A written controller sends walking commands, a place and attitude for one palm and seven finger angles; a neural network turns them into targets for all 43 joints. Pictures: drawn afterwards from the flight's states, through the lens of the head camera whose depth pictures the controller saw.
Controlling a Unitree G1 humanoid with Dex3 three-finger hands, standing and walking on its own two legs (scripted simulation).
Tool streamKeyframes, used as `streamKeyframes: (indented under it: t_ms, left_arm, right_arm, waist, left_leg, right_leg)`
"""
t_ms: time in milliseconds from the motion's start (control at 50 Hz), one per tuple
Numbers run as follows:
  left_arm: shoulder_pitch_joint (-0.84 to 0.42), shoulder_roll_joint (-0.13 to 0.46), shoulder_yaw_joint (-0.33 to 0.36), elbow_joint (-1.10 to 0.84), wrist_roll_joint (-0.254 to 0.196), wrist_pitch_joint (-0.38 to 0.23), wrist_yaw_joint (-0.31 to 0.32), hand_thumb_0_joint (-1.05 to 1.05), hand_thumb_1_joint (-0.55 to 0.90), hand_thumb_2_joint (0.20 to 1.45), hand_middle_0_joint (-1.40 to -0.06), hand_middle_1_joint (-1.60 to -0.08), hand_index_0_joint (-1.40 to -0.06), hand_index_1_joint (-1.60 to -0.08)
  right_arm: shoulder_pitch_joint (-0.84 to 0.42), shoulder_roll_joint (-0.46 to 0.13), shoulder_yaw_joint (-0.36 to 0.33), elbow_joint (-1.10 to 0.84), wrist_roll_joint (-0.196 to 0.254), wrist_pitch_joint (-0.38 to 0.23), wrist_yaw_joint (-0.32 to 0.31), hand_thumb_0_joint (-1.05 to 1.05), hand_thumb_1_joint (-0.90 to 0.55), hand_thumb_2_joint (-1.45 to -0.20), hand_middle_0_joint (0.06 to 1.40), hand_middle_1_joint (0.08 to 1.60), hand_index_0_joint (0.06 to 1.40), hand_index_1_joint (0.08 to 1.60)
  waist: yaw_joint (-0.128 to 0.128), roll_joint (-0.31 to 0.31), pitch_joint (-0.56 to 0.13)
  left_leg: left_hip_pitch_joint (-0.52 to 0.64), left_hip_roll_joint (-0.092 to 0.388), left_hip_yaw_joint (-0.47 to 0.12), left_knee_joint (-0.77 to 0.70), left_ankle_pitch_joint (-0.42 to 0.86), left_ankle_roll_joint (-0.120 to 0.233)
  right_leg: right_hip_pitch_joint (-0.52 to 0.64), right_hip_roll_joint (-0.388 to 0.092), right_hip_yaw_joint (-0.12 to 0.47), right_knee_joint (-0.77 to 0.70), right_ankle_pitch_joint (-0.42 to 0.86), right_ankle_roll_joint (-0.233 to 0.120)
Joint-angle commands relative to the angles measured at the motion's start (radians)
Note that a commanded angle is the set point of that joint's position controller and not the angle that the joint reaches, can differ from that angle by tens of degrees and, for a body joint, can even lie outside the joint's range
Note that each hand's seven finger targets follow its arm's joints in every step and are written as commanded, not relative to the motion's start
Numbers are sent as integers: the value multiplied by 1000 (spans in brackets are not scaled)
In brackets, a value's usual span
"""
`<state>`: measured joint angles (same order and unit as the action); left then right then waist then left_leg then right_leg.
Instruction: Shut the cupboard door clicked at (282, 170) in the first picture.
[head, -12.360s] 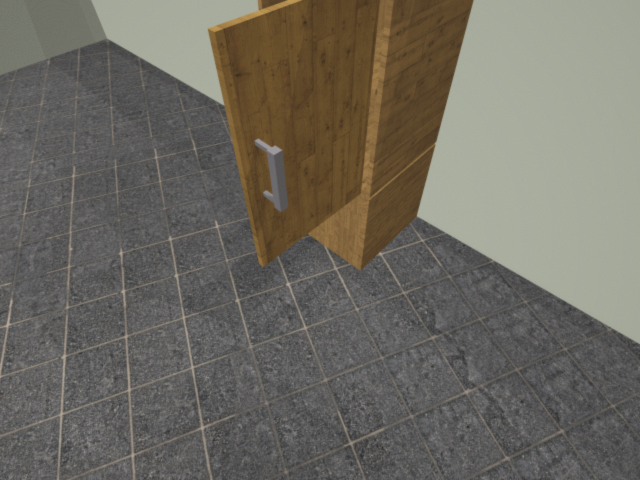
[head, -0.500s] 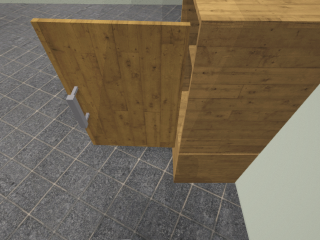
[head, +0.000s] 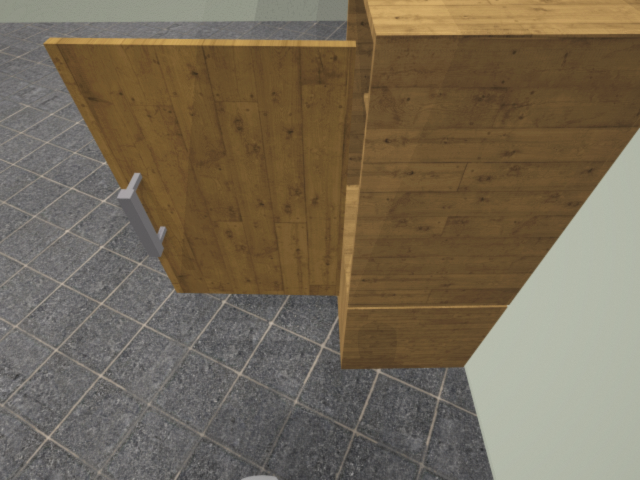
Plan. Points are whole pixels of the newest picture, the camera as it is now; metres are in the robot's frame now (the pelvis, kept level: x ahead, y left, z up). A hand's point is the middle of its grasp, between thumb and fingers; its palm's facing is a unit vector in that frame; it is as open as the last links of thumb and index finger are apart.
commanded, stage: come to a stop and stand still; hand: left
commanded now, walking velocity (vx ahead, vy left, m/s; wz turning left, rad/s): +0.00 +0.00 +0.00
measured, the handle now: (146, 216) +0.52 +0.35 -0.03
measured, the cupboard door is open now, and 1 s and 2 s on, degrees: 88 88 88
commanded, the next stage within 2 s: look again from close up in 0.32 s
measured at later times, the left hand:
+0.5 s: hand out of the picture -0.01 +0.20 -0.16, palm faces +0.01 -0.98 -0.22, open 7.4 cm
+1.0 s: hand out of the picture +0.03 +0.22 -0.16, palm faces -0.02 -0.98 -0.21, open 7.4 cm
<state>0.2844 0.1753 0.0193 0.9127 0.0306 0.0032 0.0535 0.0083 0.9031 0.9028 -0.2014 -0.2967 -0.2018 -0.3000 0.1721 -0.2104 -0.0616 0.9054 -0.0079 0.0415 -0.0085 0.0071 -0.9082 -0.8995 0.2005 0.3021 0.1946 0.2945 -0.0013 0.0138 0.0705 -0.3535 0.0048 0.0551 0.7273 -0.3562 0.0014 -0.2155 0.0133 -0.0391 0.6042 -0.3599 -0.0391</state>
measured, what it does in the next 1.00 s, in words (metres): stands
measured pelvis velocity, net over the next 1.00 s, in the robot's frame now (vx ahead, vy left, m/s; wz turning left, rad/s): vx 0.01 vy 0.02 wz -0.01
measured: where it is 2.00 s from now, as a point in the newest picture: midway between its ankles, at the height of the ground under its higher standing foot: outside the picture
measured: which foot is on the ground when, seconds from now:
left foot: down 0.00-1.00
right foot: down 0.00-1.00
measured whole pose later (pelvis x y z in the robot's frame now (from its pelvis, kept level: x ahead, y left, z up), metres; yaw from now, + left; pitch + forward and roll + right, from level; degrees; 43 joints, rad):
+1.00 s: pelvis +0.01 +0.02 +0.02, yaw +0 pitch -1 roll +0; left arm 0.26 0.23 -0.02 1.08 0.02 -0.01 0.02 0.01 0.90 0.90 -0.20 -0.30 -0.20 -0.30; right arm 0.18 -0.21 0.02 1.11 -0.01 -0.03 -0.01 0.01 -0.91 -0.90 0.20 0.30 0.20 0.29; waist 0.01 -0.03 0.02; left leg -0.20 -0.04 0.09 0.40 -0.19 0.07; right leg -0.12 -0.01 -0.02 0.39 -0.27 0.01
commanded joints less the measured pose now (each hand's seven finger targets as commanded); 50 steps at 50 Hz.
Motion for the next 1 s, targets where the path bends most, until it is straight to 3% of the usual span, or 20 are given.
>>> streamKeyframes:
  t_ms: [0,20,40,80,140,200,320,420,460,840,980]
  left_arm:
    - [-23,156,24,-81,-14,-9,4,0,900,900,-200,-300,-200,-300]
    - [2,141,23,-78,-12,-6,4,0,900,900,-200,-300,-200,-300]
    - [21,134,21,-75,-11,-6,3,0,900,900,-200,-300,-200,-300]
    - [31,143,18,-54,-9,-6,-3,0,900,900,-200,-300,-200,-300]
    - [54,145,14,-34,-11,-13,-11,0,900,900,-200,-300,-200,-300]
    - [45,142,8,-19,-12,-17,-15,0,900,900,-200,-300,-200,-300]
    - [55,143,2,18,-14,-24,-17,0,900,900,-200,-300,-200,-300]
    - [72,144,-4,62,-17,-28,-18,0,900,900,-200,-300,-200,-300]
    - [78,146,-7,81,-18,-32,-18,0,900,900,-200,-300,-200,-300]
    - [28,172,-20,141,-16,-30,-17,0,900,900,-200,-300,-200,-300]
    - [16,183,-17,136,-17,-32,-18,0,900,900,-200,-300,-200,-300]
  right_arm:
    - [77,-65,2,-53,-6,-27,2,0,-900,-900,200,300,200,300]
    - [72,-107,0,-58,-11,-34,1,0,-900,-900,200,300,200,300]
    - [45,-126,4,-64,-16,-35,-1,0,-900,-900,200,300,200,300]
    - [30,-117,12,-57,-16,-37,-1,0,-900,-900,200,300,200,300]
    - [55,-103,22,-37,-16,-41,-2,0,-900,-900,200,300,200,300]
    - [92,-95,27,-10,-16,-40,-2,0,-900,-900,200,300,200,300]
    - [130,-94,37,46,-11,-54,-6,0,-900,-900,200,300,200,300]
    - [136,-106,42,91,-7,-67,-8,0,-900,-900,200,300,200,300]
    - [128,-114,45,105,-5,-72,-10,0,-900,-900,200,300,200,300]
    - [53,-153,52,165,0,-78,-12,0,-900,-900,200,300,200,300]
    - [32,-165,54,164,0,-82,-13,0,-900,-900,200,300,200,300]
  waist:
    - [-37,-48,-43]
    - [-20,18,-14]
    - [1,47,20]
    - [5,100,37]
    - [6,63,-18]
    - [-10,-10,-16]
    - [-8,-17,-1]
    - [2,7,-24]
    - [6,-10,-29]
    - [4,-8,-20]
    - [6,-17,-76]
  left_leg:
    - [197,61,-65,-229,183,35]
    - [135,145,-165,-288,180,78]
    - [46,153,-195,-313,103,96]
    - [-13,119,-198,-364,-32,78]
    - [11,96,-169,-367,-58,61]
    - [47,76,-143,-345,-45,45]
    - [50,90,-152,-387,-5,48]
    - [63,100,-160,-413,34,52]
    - [77,102,-154,-407,76,53]
    - [170,114,-140,-429,212,51]
    - [224,112,-124,-400,339,52]
  right_leg:
    - [-151,-146,155,-153,214,-37]
    - [-143,-94,115,-158,73,-7]
    - [-103,-69,102,-177,17,2]
    - [-63,-66,104,-177,-12,-11]
    - [-34,-87,123,-225,-21,-19]
    - [-92,-110,156,-284,-118,-24]
    - [-72,-108,136,-287,-54,-18]
    - [-17,-108,122,-266,38,-16]
    - [-2,-115,122,-264,84,-16]
    - [20,-125,114,-270,179,6]
    - [60,-138,114,-268,256,11]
